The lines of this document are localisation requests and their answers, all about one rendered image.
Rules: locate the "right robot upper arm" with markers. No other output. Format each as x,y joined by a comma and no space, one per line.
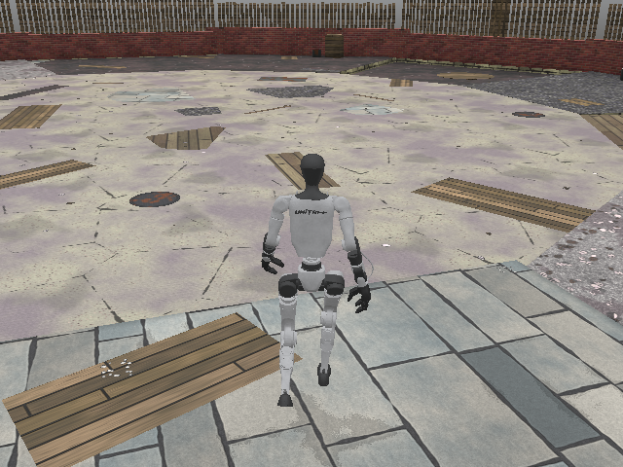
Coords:
342,206

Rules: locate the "humanoid robot head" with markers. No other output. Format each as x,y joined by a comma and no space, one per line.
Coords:
312,166

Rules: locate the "robot right forearm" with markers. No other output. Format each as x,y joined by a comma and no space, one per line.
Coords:
357,266

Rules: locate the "robot left forearm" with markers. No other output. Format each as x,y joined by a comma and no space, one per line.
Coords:
268,251

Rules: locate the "left robot upper arm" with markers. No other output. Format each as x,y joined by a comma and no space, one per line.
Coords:
281,205

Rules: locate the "robot torso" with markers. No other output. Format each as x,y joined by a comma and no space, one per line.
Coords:
311,225

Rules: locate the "right robot hand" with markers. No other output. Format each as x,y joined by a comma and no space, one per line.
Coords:
365,298

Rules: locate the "left robot hand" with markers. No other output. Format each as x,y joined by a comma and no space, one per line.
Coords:
274,260

